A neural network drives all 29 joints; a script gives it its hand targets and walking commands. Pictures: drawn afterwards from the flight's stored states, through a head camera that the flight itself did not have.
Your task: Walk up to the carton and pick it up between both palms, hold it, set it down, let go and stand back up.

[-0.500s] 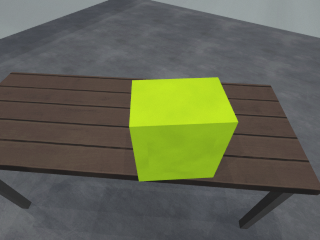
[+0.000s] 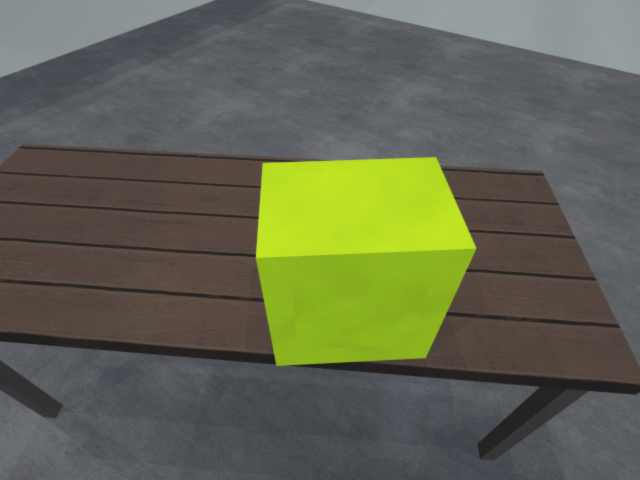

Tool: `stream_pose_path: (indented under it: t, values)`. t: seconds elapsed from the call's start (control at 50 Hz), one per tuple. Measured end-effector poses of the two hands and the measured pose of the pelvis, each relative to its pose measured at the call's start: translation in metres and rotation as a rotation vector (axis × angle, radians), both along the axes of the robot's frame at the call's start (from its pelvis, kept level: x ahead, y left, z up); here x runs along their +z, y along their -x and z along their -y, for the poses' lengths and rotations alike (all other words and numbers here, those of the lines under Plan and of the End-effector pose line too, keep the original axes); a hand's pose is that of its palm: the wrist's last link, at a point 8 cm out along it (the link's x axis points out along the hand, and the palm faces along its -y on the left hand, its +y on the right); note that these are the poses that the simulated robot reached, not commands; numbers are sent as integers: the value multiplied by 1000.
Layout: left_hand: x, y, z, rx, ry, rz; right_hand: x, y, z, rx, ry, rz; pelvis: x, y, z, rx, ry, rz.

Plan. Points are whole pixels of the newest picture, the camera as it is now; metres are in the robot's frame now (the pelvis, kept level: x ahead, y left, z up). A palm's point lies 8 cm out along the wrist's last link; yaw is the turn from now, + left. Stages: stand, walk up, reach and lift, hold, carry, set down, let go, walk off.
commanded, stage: stand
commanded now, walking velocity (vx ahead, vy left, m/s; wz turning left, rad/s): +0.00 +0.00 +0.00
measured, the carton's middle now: (350, 268) +0.42 -0.03 +0.00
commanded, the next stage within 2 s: none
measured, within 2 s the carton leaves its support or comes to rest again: neither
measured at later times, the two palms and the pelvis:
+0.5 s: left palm out of the picture +0.01 +0.25 -0.13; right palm out of the picture +0.02 -0.26 -0.13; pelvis +0.00 +0.00 +0.00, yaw +0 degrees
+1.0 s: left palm out of the picture +0.00 +0.25 -0.13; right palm out of the picture +0.01 -0.25 -0.13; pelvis +0.00 +0.00 +0.00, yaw +0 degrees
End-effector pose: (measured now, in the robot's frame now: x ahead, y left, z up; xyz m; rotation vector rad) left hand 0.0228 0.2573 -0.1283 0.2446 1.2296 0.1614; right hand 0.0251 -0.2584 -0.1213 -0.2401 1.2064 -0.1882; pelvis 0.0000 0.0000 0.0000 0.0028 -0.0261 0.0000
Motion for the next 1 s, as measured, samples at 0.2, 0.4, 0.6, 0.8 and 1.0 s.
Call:
stream_pose_path:
  t: [0.2, 0.4, 0.6, 0.8, 1.0]
  values:
    - [-1, 2, 2, 6, 1, -11, -2, 3, -1, -4, -4, -17, 0, -1, 1, 2, 0, 1]
    - [-2, 8, 4, 15, 4, -27, -4, 7, -2, -8, -9, -35, 1, 0, 2, 4, 1, 1]
    - [-4, 15, 7, 23, 9, -45, -5, 12, -3, -12, -11, -53, 1, 1, 2, 5, 1, 0]
    - [-4, 19, 9, 30, 12, -57, -7, 15, -4, -16, -15, -66, 1, 0, 3, 7, 1, -2]
    - [-5, 21, 11, 35, 15, -66, -8, 17, -6, -19, -20, -75, 1, 0, 3, 7, 1, -3]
